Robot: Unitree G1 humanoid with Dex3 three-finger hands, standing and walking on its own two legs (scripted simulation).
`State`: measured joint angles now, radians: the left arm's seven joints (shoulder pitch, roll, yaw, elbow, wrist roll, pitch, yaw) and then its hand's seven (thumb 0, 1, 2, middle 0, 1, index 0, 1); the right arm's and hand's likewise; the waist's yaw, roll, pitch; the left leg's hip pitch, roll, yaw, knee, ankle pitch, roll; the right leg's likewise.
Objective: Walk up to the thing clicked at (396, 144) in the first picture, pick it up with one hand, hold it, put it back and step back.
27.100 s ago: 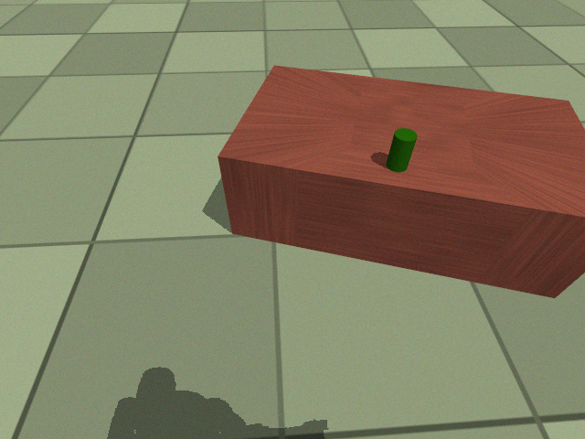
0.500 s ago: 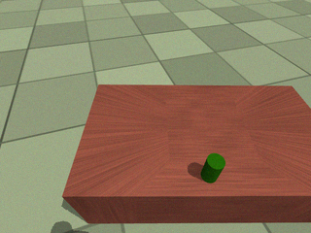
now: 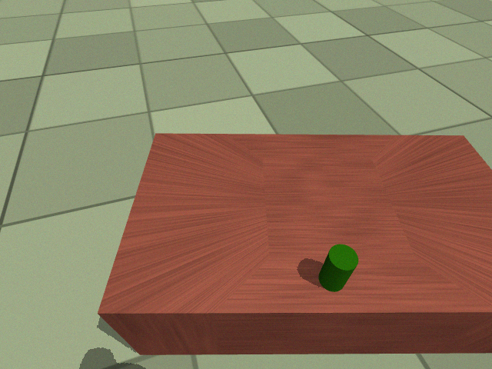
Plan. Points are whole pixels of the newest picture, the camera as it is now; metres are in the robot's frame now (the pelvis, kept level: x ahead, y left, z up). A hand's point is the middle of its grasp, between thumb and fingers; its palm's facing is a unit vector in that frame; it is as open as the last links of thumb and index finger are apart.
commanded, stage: stand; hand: right
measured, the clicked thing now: (337, 268) +0.43 -0.24 -0.27
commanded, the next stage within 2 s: step back in 0.16 s
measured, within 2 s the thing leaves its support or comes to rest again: neither
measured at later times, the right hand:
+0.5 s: hand out of the picture +0.05 -0.29 -0.17, palm faces -0.01 +0.92 -0.39, open 7.4 cm
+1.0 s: hand out of the picture -0.07 -0.23 -0.15, palm faces -0.02 +0.89 -0.45, open 7.4 cm
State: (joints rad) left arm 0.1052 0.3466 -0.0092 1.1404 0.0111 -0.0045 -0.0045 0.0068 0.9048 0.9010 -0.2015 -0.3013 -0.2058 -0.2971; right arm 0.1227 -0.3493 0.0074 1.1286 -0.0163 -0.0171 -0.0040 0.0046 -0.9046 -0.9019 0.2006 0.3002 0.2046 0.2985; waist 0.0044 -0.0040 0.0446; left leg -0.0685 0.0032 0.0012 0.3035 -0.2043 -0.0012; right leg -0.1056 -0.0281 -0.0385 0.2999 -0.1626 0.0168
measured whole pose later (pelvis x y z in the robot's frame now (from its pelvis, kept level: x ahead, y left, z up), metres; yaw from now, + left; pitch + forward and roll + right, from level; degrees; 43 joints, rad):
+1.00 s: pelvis -0.15 +0.05 -0.02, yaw -3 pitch -1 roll -2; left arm 0.14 0.40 0.07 0.86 0.02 0.07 0.01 0.01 0.90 0.90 -0.20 -0.30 -0.21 -0.30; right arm 0.15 -0.36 -0.05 0.88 -0.03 0.03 -0.02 0.01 -0.90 -0.90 0.20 0.30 0.21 0.30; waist 0.01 -0.04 0.19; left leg -0.27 0.01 0.02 0.57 -0.29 0.04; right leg -0.38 0.09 0.13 0.98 -0.47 0.02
